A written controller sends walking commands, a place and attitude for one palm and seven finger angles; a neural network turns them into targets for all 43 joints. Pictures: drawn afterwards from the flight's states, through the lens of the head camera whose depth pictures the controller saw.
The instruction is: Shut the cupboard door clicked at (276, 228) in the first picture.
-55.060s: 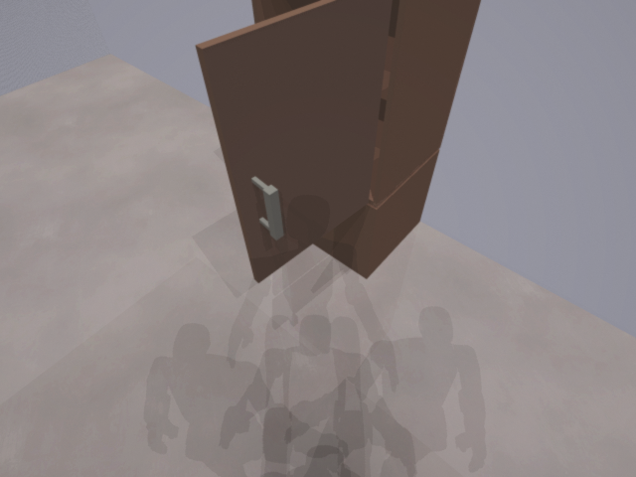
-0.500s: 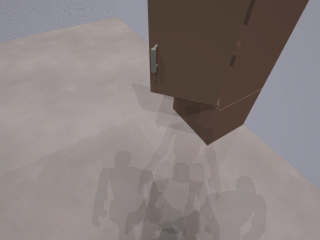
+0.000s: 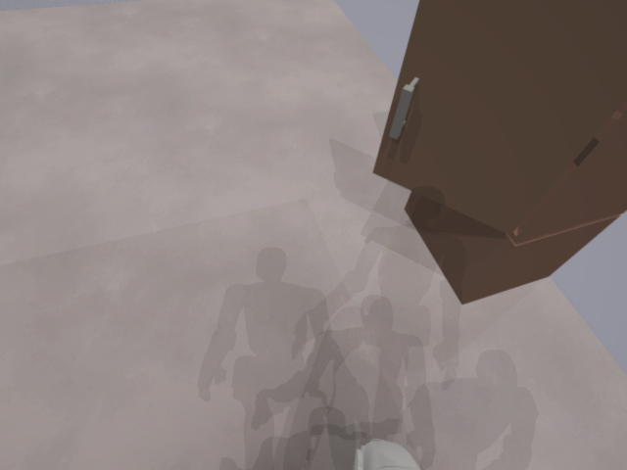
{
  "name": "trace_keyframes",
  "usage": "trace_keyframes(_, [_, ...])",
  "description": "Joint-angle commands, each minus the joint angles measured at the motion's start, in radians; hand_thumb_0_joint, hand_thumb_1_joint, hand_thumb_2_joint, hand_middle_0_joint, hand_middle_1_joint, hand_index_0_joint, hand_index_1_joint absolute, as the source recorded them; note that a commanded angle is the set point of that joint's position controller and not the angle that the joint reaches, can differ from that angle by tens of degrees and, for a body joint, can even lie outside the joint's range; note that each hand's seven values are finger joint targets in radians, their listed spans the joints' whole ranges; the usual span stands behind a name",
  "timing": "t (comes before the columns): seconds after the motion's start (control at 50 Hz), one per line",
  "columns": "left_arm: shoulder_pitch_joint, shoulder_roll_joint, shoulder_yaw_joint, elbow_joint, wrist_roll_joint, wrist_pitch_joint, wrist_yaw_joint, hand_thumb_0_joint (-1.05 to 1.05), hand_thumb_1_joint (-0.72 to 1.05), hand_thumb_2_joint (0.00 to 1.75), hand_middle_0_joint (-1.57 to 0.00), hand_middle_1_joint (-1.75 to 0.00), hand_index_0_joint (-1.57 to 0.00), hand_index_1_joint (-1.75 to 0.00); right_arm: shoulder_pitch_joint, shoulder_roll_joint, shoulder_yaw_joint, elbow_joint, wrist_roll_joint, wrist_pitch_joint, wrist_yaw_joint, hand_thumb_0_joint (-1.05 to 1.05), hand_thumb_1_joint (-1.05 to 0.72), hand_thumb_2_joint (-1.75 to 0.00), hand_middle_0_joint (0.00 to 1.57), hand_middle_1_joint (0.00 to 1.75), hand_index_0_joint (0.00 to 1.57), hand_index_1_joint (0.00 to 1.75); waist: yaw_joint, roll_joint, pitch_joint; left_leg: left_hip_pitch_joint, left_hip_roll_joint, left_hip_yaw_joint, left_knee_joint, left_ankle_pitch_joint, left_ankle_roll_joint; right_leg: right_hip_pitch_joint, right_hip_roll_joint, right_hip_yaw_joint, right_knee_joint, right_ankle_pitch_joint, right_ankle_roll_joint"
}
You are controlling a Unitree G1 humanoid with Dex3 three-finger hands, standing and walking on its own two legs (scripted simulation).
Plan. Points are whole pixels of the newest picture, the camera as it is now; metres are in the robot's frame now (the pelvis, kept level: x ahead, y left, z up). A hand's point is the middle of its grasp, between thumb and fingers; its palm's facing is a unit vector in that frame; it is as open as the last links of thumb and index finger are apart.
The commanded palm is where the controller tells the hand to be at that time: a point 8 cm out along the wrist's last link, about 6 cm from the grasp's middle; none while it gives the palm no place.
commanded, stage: turn to face it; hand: left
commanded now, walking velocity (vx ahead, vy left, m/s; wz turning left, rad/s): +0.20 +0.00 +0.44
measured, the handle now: (404, 108) +0.87 -0.20 -0.08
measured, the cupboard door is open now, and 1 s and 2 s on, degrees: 40 40 40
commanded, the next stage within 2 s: take the last steps up to it in 0.98 s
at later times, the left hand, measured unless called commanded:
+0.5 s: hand (219, 434) +0.19 +0.14 -0.17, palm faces -0.03 -0.97 -0.23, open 7.3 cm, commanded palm none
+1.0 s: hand (220, 334) +0.33 +0.16 -0.16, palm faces -0.35 -0.90 -0.28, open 7.4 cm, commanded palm none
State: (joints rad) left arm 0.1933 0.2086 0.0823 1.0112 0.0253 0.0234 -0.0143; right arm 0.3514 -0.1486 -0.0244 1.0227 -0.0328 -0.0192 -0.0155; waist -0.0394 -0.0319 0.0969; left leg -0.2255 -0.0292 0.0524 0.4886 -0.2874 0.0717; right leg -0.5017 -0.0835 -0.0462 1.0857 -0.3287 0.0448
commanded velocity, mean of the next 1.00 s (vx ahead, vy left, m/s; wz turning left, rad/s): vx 0.00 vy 0.00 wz -0.50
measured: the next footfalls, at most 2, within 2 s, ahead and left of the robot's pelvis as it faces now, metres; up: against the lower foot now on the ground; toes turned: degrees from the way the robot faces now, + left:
right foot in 0.26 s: +0.23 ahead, -0.13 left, +0.00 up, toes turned -3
left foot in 0.68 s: +0.23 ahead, +0.10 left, +0.00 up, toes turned -13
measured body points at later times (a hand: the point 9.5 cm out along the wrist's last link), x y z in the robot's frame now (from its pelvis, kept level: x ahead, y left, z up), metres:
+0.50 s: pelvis +0.13 -0.04 +0.00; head +0.20 -0.05 +0.44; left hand +0.19 +0.19 -0.16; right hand +0.20 -0.29 -0.16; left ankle +0.12 +0.09 -0.69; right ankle +0.19 -0.13 -0.74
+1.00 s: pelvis +0.16 -0.02 -0.01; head +0.20 -0.04 +0.44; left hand +0.35 +0.20 -0.14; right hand +0.12 -0.27 -0.15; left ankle +0.20 +0.11 -0.74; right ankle +0.10 -0.13 -0.73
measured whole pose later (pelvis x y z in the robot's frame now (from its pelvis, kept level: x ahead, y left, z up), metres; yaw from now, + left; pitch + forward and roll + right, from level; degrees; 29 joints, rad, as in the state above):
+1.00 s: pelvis +0.16 -0.02 -0.01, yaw -23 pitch +0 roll -1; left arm 0.15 0.27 0.09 0.90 0.02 0.05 -0.02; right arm 0.20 -0.22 -0.04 0.91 -0.03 0.03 -0.02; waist 0.00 0.03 0.10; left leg -0.25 0.13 0.13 0.57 -0.31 -0.03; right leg -0.30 -0.01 -0.04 0.65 -0.32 0.02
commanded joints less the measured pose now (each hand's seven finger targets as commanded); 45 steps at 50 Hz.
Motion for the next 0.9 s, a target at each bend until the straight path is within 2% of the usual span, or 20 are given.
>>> trace_keyframes(0.0, [-0.050,0.054,0.005,-0.115,-0.003,-0.042,0.003,0.00,0.90,0.90,-0.20,-0.30,-0.20,-0.30,0.093,-0.189,-0.043,-0.020,0.011,-0.029,-0.025,0.00,-0.90,-0.90,0.20,0.30,0.20,0.30,0.003,0.090,-0.114,0.249,0.255,-0.312,-0.189,0.434,0.120,-0.184,-0.009,0.042,-0.041,0.063,0.022])
trace_keyframes(0.04, [-0.070,0.036,-0.005,-0.120,-0.003,-0.040,0.007,0.00,0.90,0.90,-0.20,-0.30,-0.20,-0.30,0.094,-0.167,-0.037,-0.011,0.009,-0.026,-0.030,0.00,-0.90,-0.90,0.20,0.30,0.20,0.30,0.001,0.113,-0.109,0.272,0.247,-0.265,-0.166,0.548,0.121,-0.169,-0.001,0.026,-0.128,0.070,0.021])
trace_keyframes(0.14, [-0.073,0.002,-0.031,-0.096,-0.006,-0.035,0.020,0.00,0.90,0.90,-0.20,-0.30,-0.20,-0.30,0.095,-0.123,-0.027,0.020,0.003,-0.013,-0.038,0.00,-0.90,-0.90,0.20,0.30,0.20,0.30,-0.005,0.187,-0.053,0.223,0.220,-0.132,-0.107,0.703,0.059,0.020,0.049,-0.029,-0.396,0.135,-0.028])
trace_keyframes(0.18, [-0.026,0.017,-0.024,-0.080,-0.007,-0.030,0.022,0.00,0.90,0.90,-0.20,-0.30,-0.20,-0.30,0.065,-0.130,-0.027,0.016,0.005,-0.004,-0.039,0.00,-0.90,-0.90,0.20,0.30,0.20,0.30,0.026,0.172,-0.024,0.153,0.231,-0.096,-0.069,0.658,0.033,0.150,0.067,-0.022,-0.483,0.183,-0.049])
trace_keyframes(0.22, [0.116,0.073,-0.002,-0.045,-0.004,-0.035,0.021,0.00,0.90,0.90,-0.20,-0.30,-0.20,-0.30,0.030,-0.150,-0.032,-0.002,0.017,0.002,-0.034,0.00,-0.90,-0.90,0.20,0.30,0.20,0.30,0.094,0.095,-0.055,0.053,0.191,-0.045,0.071,0.514,-0.007,0.369,0.072,0.016,-0.588,0.354,-0.062])
trace_keyframes(0.24, [0.192,0.128,0.015,-0.027,0.004,-0.040,0.026,0.00,0.90,0.90,-0.20,-0.30,-0.20,-0.30,0.027,-0.131,-0.037,-0.015,0.026,0.004,-0.029,0.00,-0.90,-0.90,0.20,0.30,0.20,0.30,0.122,-0.041,-0.104,-0.056,0.113,-0.007,0.257,0.280,-0.040,0.487,-0.042,0.205,-0.588,0.557,-0.128])
trace_keyframes(0.26, [0.244,0.193,0.027,-0.015,0.005,-0.047,0.029,0.00,0.90,0.90,-0.20,-0.30,-0.20,-0.30,0.068,-0.108,-0.039,-0.030,0.034,0.008,-0.028,0.00,-0.90,-0.90,0.20,0.30,0.20,0.30,0.114,-0.222,-0.173,-0.183,-0.024,0.062,0.545,-0.248,-0.082,0.575,-0.268,0.476,-0.710,0.702,-0.264])
trace_keyframes(0.28, [0.221,0.198,0.019,-0.024,-0.009,-0.042,0.033,0.00,0.90,0.90,-0.20,-0.30,-0.20,-0.30,0.045,-0.121,-0.036,-0.044,0.032,0.025,-0.032,0.00,-0.90,-0.90,0.20,0.30,0.20,0.30,0.099,-0.191,-0.150,-0.181,0.011,-0.035,0.659,-0.382,-0.079,0.478,-0.306,0.534,-0.783,0.572,-0.328])
trace_keyframes(0.32, [0.075,0.135,0.019,-0.066,-0.005,-0.022,0.052,0.00,0.90,0.90,-0.20,-0.30,-0.20,-0.30,-0.040,-0.128,-0.039,-0.058,0.026,0.040,-0.027,0.00,-0.90,-0.90,0.20,0.30,0.20,0.30,0.065,-0.192,-0.058,-0.238,0.070,-0.084,0.694,-0.286,-0.081,0.336,-0.223,0.497,-0.844,0.301,-0.295])
trace_keyframes(0.36, [0.038,0.114,0.019,-0.091,-0.003,-0.020,0.055,0.00,0.90,0.90,-0.20,-0.30,-0.20,-0.30,-0.091,-0.124,-0.033,-0.074,0.023,0.044,-0.021,0.00,-0.90,-0.90,0.20,0.30,0.20,0.30,0.051,-0.066,-0.113,-0.210,0.087,-0.081,0.625,-0.202,-0.092,0.318,-0.156,0.395,-0.808,0.346,-0.270])
trace_keyframes(0.42, [0.058,0.123,0.029,-0.084,0.003,-0.025,0.052,0.00,0.90,0.90,-0.20,-0.30,-0.20,-0.30,-0.126,-0.093,-0.031,-0.095,0.023,0.052,-0.018,0.00,-0.90,-0.90,0.20,0.30,0.20,0.30,0.054,-0.010,-0.185,-0.181,0.068,-0.058,0.482,-0.173,-0.108,0.354,-0.115,0.359,-0.765,0.469,-0.248])
trace_keyframes(0.56, [0.055,0.159,0.045,-0.102,0.007,-0.011,0.035,0.00,0.90,0.90,-0.20,-0.30,-0.20,-0.30,-0.193,-0.115,-0.042,-0.161,0.033,0.045,-0.022,0.00,-0.90,-0.90,0.20,0.30,0.20,0.30,0.058,-0.104,-0.168,-0.139,0.047,-0.072,0.262,-0.141,-0.110,0.309,-0.090,0.436,-0.732,0.456,-0.230])
trace_keyframes(0.62, [0.004,0.161,0.045,-0.123,-0.001,-0.002,0.029,0.00,0.90,0.90,-0.20,-0.30,-0.20,-0.30,-0.127,-0.136,-0.046,-0.153,0.035,0.034,-0.027,0.00,-0.90,-0.90,0.20,0.30,0.20,0.30,0.013,-0.086,-0.169,0.079,0.044,-0.071,0.022,0.007,-0.104,0.147,-0.035,0.418,-0.688,0.310,-0.159])
trace_keyframes(0.64, [-0.010,0.134,0.040,-0.141,-0.008,0.000,0.027,0.00,0.90,0.90,-0.20,-0.30,-0.20,-0.30,-0.091,-0.175,-0.052,-0.148,0.030,0.022,-0.033,0.00,-0.90,-0.90,0.20,0.30,0.20,0.30,-0.009,0.008,-0.179,0.200,0.122,-0.136,-0.101,0.015,-0.080,0.038,0.031,0.361,-0.623,0.190,-0.117])
trace_keyframes(0.66, [0.000,0.084,0.032,-0.158,-0.017,0.002,0.017,0.00,0.90,0.90,-0.20,-0.30,-0.20,-0.30,-0.089,-0.263,-0.067,-0.162,0.014,0.016,-0.036,0.00,-0.90,-0.90,0.20,0.30,0.20,0.30,-0.013,0.282,-0.167,0.255,0.348,-0.367,-0.210,0.024,-0.007,-0.103,0.170,0.206,-0.432,-0.058,-0.061])
trace_keyframes(0.68, [-0.026,0.098,0.030,-0.173,-0.008,0.002,0.011,0.00,0.90,0.90,-0.20,-0.30,-0.20,-0.30,-0.106,-0.298,-0.073,-0.183,0.006,0.023,-0.039,0.00,-0.90,-0.90,0.20,0.30,0.20,0.30,-0.016,0.323,-0.126,0.164,0.497,-0.456,-0.258,0.145,0.086,-0.119,0.168,0.093,-0.193,-0.247,-0.023])
trace_keyframes(0.7, [-0.028,0.121,0.037,-0.175,-0.002,0.004,0.004,0.00,0.90,0.90,-0.20,-0.30,-0.20,-0.30,-0.151,-0.275,-0.062,-0.201,0.001,0.026,-0.043,0.00,-0.90,-0.90,0.20,0.30,0.20,0.30,0.009,0.186,-0.087,0.064,0.486,-0.393,-0.238,0.241,0.127,-0.073,0.122,0.118,-0.054,-0.209,-0.013])
trace_keyframes(0.74, [0.032,0.126,0.047,-0.143,0.005,0.012,-0.004,0.00,0.90,0.90,-0.20,-0.30,-0.20,-0.30,-0.206,-0.230,-0.045,-0.216,-0.001,0.016,-0.042,0.00,-0.90,-0.90,0.20,0.30,0.20,0.30,0.059,0.197,-0.102,0.079,0.395,-0.260,-0.171,0.447,0.108,-0.076,0.108,0.102,0.062,-0.159,-0.002])
trace_keyframes(0.8, [0.032,0.097,0.029,-0.154,-0.004,0.024,-0.013,0.00,0.90,0.90,-0.20,-0.30,-0.20,-0.30,-0.210,-0.226,-0.042,-0.216,-0.004,0.023,-0.039,0.00,-0.90,-0.90,0.20,0.30,0.20,0.30,0.058,0.221,-0.123,0.100,0.322,-0.108,-0.118,0.473,0.074,-0.013,0.089,0.052,-0.046,-0.138,0.006])
trace_keyframes(0.88, [-0.031,0.074,0.011,-0.180,-0.003,0.016,-0.017,0.00,0.90,0.90,-0.20,-0.30,-0.20,-0.30,-0.125,-0.251,-0.056,-0.176,-0.004,0.029,-0.029,0.00,-0.90,-0.90,0.20,0.30,0.20,0.30,0.013,0.247,-0.131,0.131,0.327,-0.074,-0.080,0.496,0.060,0.085,0.100,-0.020,-0.296,-0.101,-0.008])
